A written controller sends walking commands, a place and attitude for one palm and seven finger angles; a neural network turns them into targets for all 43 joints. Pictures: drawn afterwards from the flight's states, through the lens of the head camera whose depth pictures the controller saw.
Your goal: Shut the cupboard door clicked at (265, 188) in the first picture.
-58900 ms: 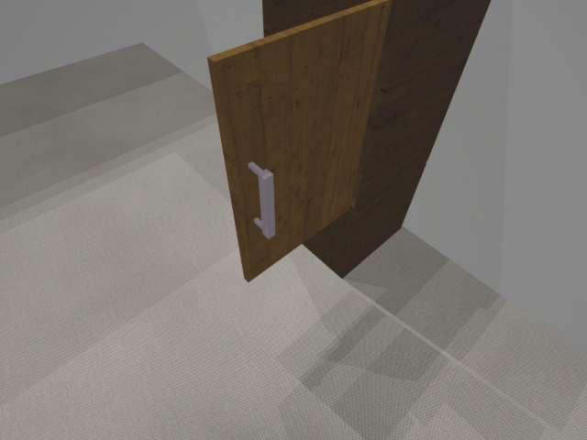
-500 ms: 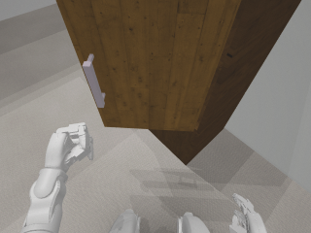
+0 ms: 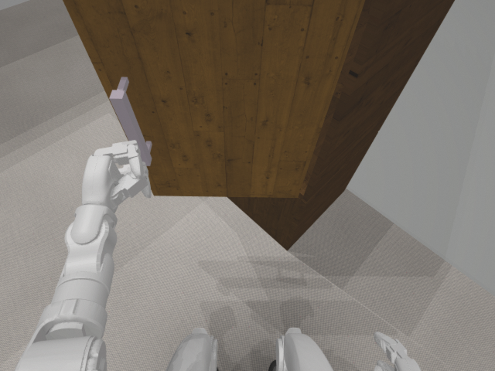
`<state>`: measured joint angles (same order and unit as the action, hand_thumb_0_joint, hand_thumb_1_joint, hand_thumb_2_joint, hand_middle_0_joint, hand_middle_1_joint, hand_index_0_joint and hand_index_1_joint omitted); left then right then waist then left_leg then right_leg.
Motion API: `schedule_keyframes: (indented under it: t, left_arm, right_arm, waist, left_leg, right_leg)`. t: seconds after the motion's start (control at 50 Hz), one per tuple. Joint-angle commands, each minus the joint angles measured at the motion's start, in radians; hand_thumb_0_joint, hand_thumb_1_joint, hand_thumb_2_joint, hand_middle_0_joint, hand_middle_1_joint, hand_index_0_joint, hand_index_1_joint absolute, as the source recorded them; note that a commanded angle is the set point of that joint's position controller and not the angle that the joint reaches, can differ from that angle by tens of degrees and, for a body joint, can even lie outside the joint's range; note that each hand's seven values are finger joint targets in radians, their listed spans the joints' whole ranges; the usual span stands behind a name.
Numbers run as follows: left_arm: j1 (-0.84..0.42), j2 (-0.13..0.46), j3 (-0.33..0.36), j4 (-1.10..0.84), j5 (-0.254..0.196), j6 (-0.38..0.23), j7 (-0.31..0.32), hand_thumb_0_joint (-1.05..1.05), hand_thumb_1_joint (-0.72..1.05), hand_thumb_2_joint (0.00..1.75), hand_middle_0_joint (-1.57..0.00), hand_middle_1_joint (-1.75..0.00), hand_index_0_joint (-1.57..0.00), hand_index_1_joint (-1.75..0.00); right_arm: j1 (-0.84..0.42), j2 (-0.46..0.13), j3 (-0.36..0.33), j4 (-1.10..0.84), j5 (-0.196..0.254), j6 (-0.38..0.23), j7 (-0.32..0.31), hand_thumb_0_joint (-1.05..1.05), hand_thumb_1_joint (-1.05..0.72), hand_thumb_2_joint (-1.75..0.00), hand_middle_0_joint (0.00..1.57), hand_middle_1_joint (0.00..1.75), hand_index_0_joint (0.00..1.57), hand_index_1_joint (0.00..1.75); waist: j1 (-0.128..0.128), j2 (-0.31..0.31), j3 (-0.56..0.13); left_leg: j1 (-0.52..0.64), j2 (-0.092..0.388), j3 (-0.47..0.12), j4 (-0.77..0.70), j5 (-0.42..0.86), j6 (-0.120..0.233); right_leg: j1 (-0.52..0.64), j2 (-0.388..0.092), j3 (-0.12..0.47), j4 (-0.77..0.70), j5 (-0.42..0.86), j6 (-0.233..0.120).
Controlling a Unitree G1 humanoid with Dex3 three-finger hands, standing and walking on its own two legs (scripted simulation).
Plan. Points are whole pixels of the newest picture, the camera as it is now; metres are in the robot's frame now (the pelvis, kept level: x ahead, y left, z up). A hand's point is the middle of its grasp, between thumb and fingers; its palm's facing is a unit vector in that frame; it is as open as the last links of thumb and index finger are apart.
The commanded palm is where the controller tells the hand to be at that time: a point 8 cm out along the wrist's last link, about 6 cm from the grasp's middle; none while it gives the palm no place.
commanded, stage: bring the fist close to the handle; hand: left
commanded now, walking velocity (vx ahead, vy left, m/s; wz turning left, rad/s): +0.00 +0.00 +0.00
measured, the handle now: (135, 125) +0.53 +0.21 +0.05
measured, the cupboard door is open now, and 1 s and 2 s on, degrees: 44 42 27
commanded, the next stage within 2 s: push the door shut along its arc in 0.46 s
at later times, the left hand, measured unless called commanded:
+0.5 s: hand (146, 166) +0.43 +0.18 +0.05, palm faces +0.02 -1.00 -0.03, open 3.1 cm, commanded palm +0.41 +0.23 +0.05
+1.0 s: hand (146, 148) +0.47 +0.18 +0.05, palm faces -0.10 -0.99 -0.02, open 3.1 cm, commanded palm +0.46 +0.22 +0.05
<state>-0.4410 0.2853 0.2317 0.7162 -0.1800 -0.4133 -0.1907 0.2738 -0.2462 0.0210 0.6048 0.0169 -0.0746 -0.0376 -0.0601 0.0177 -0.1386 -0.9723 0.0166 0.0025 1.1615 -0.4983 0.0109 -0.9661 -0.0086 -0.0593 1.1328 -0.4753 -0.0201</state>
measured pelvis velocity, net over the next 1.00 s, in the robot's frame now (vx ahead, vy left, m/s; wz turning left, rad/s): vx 0.00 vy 0.01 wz -0.01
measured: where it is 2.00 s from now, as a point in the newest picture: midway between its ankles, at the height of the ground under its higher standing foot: outside the picture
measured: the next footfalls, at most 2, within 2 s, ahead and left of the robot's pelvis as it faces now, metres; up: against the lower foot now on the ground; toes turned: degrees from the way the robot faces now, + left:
none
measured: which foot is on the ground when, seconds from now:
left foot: down 0.00-1.00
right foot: down 0.00-1.00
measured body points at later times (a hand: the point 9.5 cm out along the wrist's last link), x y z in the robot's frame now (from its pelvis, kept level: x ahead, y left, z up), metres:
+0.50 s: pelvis +0.00 +0.00 +0.00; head +0.11 +0.00 +0.44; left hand +0.43 +0.23 +0.05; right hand +0.07 -0.27 -0.12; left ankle +0.03 +0.11 -0.65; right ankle +0.04 -0.11 -0.65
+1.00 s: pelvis +0.00 +0.01 -0.01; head +0.12 +0.02 +0.42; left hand +0.47 +0.24 +0.06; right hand +0.06 -0.26 -0.12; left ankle +0.03 +0.11 -0.65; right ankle +0.04 -0.11 -0.65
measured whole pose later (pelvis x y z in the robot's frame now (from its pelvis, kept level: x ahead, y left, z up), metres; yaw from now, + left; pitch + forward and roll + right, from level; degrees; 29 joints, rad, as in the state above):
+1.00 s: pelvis +0.00 +0.01 -0.01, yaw -1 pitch +22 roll -2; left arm -0.77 0.43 0.31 1.07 -0.16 -0.45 -0.34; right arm 0.31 -0.26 0.02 0.63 0.02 -0.02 -0.02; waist -0.12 0.02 -0.13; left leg -1.08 0.03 -0.01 1.22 -0.51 0.02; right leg -1.06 0.00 -0.07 1.16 -0.47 -0.02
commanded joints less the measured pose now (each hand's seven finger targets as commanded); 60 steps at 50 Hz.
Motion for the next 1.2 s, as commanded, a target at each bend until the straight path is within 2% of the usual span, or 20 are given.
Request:
schedule_keyframes:
  t: [0.0,0.04,0.08,0.1,0.2,0.26,0.28,0.38,0.46,0.56,0.68,0.7,0.78,0.86,0.9,1.02,1.1,1.14,1.16,1.18]
  left_arm:
    - [-0.409,0.187,0.062,-0.116,-0.007,-0.086,-0.006,0.00,0.90,0.90,-1.30,-1.50,-1.30,-1.50]
    - [-0.484,0.212,0.074,-0.059,-0.001,-0.093,-0.010,0.00,0.90,0.90,-1.30,-1.50,-1.30,-1.50]
    - [-0.461,0.237,0.100,-0.037,-0.001,-0.101,-0.017,0.00,0.90,0.90,-1.30,-1.50,-1.30,-1.50]
    - [-0.454,0.214,0.082,-0.025,0.002,-0.102,-0.023,0.00,0.90,0.90,-1.30,-1.50,-1.30,-1.50]
    - [-0.418,0.222,0.100,-0.049,-0.007,-0.108,-0.025,0.00,0.90,0.90,-1.30,-1.50,-1.30,-1.50]
    - [-0.442,0.249,0.121,-0.047,-0.003,-0.110,-0.015,0.00,0.90,0.90,-1.30,-1.50,-1.30,-1.50]
    - [-0.444,0.269,0.134,-0.052,0.000,-0.117,-0.009,0.00,0.90,0.90,-1.30,-1.50,-1.30,-1.50]
    - [-0.501,0.231,0.095,-0.085,0.002,-0.145,-0.008,0.00,0.90,0.90,-1.30,-1.50,-1.30,-1.50]
    - [-0.488,0.236,0.094,-0.022,0.006,-0.135,-0.021,0.00,0.90,0.90,-1.30,-1.50,-1.30,-1.50]
    - [-0.458,0.249,0.113,-0.022,-0.008,-0.125,-0.039,0.00,0.90,0.90,-1.30,-1.50,-1.30,-1.50]
    - [-0.641,0.258,0.074,0.026,0.001,-0.133,-0.084,0.00,0.90,0.90,-1.30,-1.50,-1.30,-1.50]
    - [-0.653,0.288,0.097,0.057,-0.001,-0.131,-0.088,0.00,0.90,0.90,-1.30,-1.50,-1.30,-1.50]
    - [-0.725,0.293,0.085,0.099,0.000,-0.123,-0.117,0.00,0.90,0.90,-1.30,-1.50,-1.30,-1.50]
    - [-0.719,0.361,0.131,0.143,0.009,-0.103,-0.143,0.00,0.90,0.90,-1.30,-1.50,-1.30,-1.50]
    - [-0.743,0.326,0.099,0.136,0.003,-0.099,-0.160,0.00,0.90,0.90,-1.30,-1.50,-1.30,-1.50]
    - [-0.858,0.347,0.085,0.179,0.014,-0.088,-0.177,0.00,0.90,0.90,-1.30,-1.50,-1.30,-1.50]
    - [-0.939,0.359,0.065,0.200,0.025,-0.086,-0.192,0.00,0.90,0.90,-1.30,-1.50,-1.30,-1.50]
    - [-0.996,0.340,0.038,0.209,0.027,-0.079,-0.199,0.00,0.90,0.90,-1.30,-1.50,-1.30,-1.50]
    - [-0.990,0.358,0.050,0.231,0.032,-0.075,-0.202,0.00,0.90,0.90,-1.30,-1.50,-1.30,-1.50]
    - [-1.031,0.334,0.025,0.214,0.024,-0.077,-0.208,0.00,0.90,0.90,-1.30,-1.50,-1.30,-1.50]
  right_arm:
    - [0.075,-0.157,-0.067,-0.085,-0.002,-0.023,-0.005,0.00,-0.90,-0.90,0.20,0.30,0.20,0.30]
    - [0.084,-0.159,-0.066,-0.073,-0.003,-0.016,-0.005,0.00,-0.90,-0.90,0.20,0.30,0.20,0.30]
    - [0.096,-0.165,-0.068,-0.082,-0.005,-0.012,-0.004,0.00,-0.90,-0.90,0.20,0.30,0.20,0.30]
    - [0.094,-0.162,-0.068,-0.081,-0.004,-0.008,0.000,0.00,-0.90,-0.90,0.20,0.30,0.20,0.30]
    - [0.113,-0.165,-0.076,-0.090,-0.005,0.008,0.011,0.00,-0.90,-0.90,0.20,0.30,0.20,0.30]
    - [0.115,-0.163,-0.076,-0.086,-0.003,0.019,0.008,0.00,-0.90,-0.90,0.20,0.30,0.20,0.30]
    - [0.120,-0.165,-0.074,-0.091,-0.004,0.020,0.005,0.00,-0.90,-0.90,0.20,0.30,0.20,0.30]
    - [0.118,-0.160,-0.076,-0.081,-0.007,0.018,0.003,0.00,-0.90,-0.90,0.20,0.30,0.20,0.30]
    - [0.112,-0.163,-0.074,-0.070,-0.006,0.025,0.002,0.00,-0.90,-0.90,0.20,0.30,0.20,0.30]
    - [0.113,-0.165,-0.075,-0.077,-0.005,0.028,0.005,0.00,-0.90,-0.90,0.20,0.30,0.20,0.30]
    - [0.119,-0.169,-0.069,-0.062,-0.001,0.026,-0.004,0.00,-0.90,-0.90,0.20,0.30,0.20,0.30]
    - [0.116,-0.174,-0.068,-0.051,-0.002,0.027,-0.005,0.00,-0.90,-0.90,0.20,0.30,0.20,0.30]
    - [0.132,-0.179,-0.066,-0.049,-0.003,0.024,-0.006,0.00,-0.90,-0.90,0.20,0.30,0.20,0.30]
    - [0.148,-0.187,-0.064,-0.048,-0.003,0.035,0.001,0.00,-0.90,-0.90,0.20,0.30,0.20,0.30]
    - [0.151,-0.185,-0.064,-0.049,-0.001,0.036,0.004,0.00,-0.90,-0.90,0.20,0.30,0.20,0.30]
    - [0.176,-0.198,-0.064,-0.028,0.000,0.040,0.004,0.00,-0.90,-0.90,0.20,0.30,0.20,0.30]
    - [0.190,-0.206,-0.061,-0.013,-0.002,0.033,0.002,0.00,-0.90,-0.90,0.20,0.30,0.20,0.30]
    - [0.200,-0.208,-0.059,-0.003,-0.005,0.030,0.001,0.00,-0.90,-0.90,0.20,0.30,0.20,0.30]
    - [0.204,-0.212,-0.059,-0.002,-0.004,0.029,0.000,0.00,-0.90,-0.90,0.20,0.30,0.20,0.30]
    - [0.213,-0.211,-0.057,-0.002,-0.007,0.023,0.000,0.00,-0.90,-0.90,0.20,0.30,0.20,0.30]
  waist:
    - [-0.014,0.021,-0.381]
    - [-0.030,0.016,-0.370]
    - [-0.012,0.025,-0.393]
    - [-0.012,0.047,-0.402]
    - [-0.002,0.026,-0.460]
    - [-0.009,-0.014,-0.412]
    - [-0.009,-0.006,-0.402]
    - [-0.030,0.044,-0.425]
    - [-0.030,0.039,-0.394]
    - [-0.019,0.023,-0.420]
    - [-0.065,0.062,-0.380]
    - [-0.063,0.055,-0.391]
    - [-0.077,0.085,-0.431]
    - [-0.064,0.082,-0.476]
    - [-0.075,0.104,-0.487]
    - [-0.116,0.081,-0.440]
    - [-0.131,0.143,-0.462]
    - [-0.158,0.126,-0.447]
    - [-0.153,0.142,-0.447]
    - [-0.169,0.159,-0.464]
  left_leg:
    - [0.185,-0.015,-0.033,-0.156,0.225,0.006]
    - [0.154,-0.017,-0.030,-0.148,0.188,0.011]
    - [0.159,-0.020,-0.033,-0.153,0.200,0.011]
    - [0.175,-0.018,-0.029,-0.153,0.214,0.008]
    - [0.194,-0.017,-0.028,-0.153,0.270,0.010]
    - [0.138,-0.019,-0.016,-0.158,0.211,0.016]
    - [0.135,-0.021,-0.019,-0.161,0.209,0.017]
    - [0.198,-0.018,-0.025,-0.158,0.225,0.016]
    - [0.176,-0.016,-0.024,-0.164,0.197,0.013]
    - [0.187,-0.016,-0.021,-0.157,0.240,0.013]
    - [0.197,-0.013,-0.040,-0.140,0.216,0.016]
    - [0.190,-0.011,-0.042,-0.135,0.207,0.014]
    - [0.212,-0.012,-0.056,-0.117,0.247,0.015]
    - [0.201,-0.008,-0.057,-0.104,0.294,0.013]
    - [0.228,-0.005,-0.060,-0.096,0.312,0.012]
    - [0.203,0.000,-0.076,-0.096,0.234,0.017]
    - [0.226,0.000,-0.088,-0.091,0.212,0.015]
    - [0.226,0.002,-0.096,-0.088,0.193,0.019]
    - [0.229,0.004,-0.101,-0.091,0.192,0.015]
    - [0.247,0.001,-0.104,-0.085,0.208,0.019]
  right_leg:
    - [0.220,0.017,0.046,-0.139,0.239,-0.003]
    - [0.209,0.016,0.056,-0.147,0.211,0.001]
    - [0.219,0.020,0.052,-0.140,0.213,-0.005]
    - [0.211,0.017,0.051,-0.138,0.228,-0.005]
    - [0.248,0.020,0.050,-0.131,0.282,-0.003]
    - [0.271,0.018,0.063,-0.153,0.248,0.004]
    - [0.269,0.022,0.060,-0.152,0.239,0.001]
    - [0.232,0.024,0.055,-0.150,0.244,-0.001]
    - [0.225,0.021,0.056,-0.157,0.225,0.000]
    - [0.253,0.021,0.056,-0.154,0.274,0.000]
    - [0.167,0.025,0.051,-0.143,0.233,-0.004]
    - [0.168,0.023,0.056,-0.143,0.227,-0.003]
    - [0.134,0.027,0.048,-0.120,0.241,-0.008]
    - [0.157,0.027,0.050,-0.104,0.282,-0.008]
    - [0.123,0.029,0.046,-0.099,0.285,-0.008]
    - [0.065,0.035,0.042,-0.116,0.201,-0.007]
    - [0.013,0.036,0.038,-0.112,0.160,-0.014]
    - [-0.016,0.037,0.036,-0.117,0.142,-0.012]
    - [-0.028,0.038,0.032,-0.114,0.135,-0.016]
    - [-0.045,0.040,0.027,-0.107,0.141,-0.017]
